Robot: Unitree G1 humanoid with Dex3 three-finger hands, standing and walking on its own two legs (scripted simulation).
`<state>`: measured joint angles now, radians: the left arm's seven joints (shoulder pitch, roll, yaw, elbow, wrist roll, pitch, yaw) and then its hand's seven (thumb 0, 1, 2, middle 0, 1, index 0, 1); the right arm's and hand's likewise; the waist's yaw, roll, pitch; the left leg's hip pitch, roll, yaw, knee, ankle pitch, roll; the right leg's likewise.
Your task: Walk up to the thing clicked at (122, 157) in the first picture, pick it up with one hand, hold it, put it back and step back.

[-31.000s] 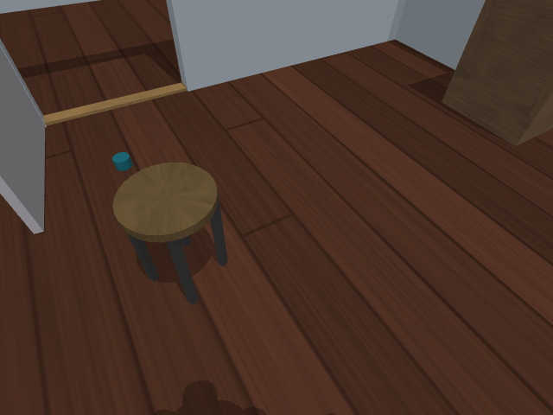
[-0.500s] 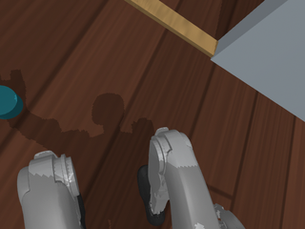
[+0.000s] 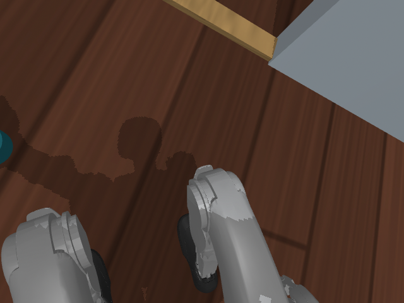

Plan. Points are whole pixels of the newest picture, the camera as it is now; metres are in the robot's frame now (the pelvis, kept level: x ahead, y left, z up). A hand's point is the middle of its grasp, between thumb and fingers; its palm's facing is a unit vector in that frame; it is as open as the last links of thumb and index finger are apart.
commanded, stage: close in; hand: left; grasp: from above
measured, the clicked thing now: out of the picture +0.48 +0.33 -0.29
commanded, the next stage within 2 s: rest palm in 0.02 s
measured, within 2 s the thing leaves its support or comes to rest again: neither
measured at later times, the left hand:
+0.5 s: hand out of the picture +0.47 +0.31 -0.23, palm faces -0.43 -0.12 -0.90, open 14.1 cm
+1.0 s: hand out of the picture +0.46 +0.32 -0.25, palm faces -0.46 -0.15 -0.88, open 14.2 cm
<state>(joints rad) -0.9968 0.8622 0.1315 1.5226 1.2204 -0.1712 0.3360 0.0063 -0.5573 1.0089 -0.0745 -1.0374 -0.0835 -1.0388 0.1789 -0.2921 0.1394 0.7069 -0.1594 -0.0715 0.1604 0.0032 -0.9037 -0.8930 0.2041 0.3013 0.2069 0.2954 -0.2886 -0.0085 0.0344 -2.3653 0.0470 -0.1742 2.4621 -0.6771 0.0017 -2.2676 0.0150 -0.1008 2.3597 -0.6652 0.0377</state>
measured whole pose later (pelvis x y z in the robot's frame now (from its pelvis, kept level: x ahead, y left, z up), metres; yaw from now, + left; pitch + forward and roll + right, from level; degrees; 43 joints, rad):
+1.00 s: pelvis +0.01 +0.00 -0.02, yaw -4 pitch +29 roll -13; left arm -1.01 1.00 0.18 1.69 1.32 -0.29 0.56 0.00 -0.55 1.04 -0.08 -0.98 -0.07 -1.01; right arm 0.12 -0.32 0.24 0.70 -0.28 -0.16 0.23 0.00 -0.90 -0.90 0.20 0.30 0.21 0.30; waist -0.34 -0.12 0.13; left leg -2.37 0.04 -0.26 2.57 -0.74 -0.01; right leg -2.25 0.04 -0.16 2.41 -0.69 0.05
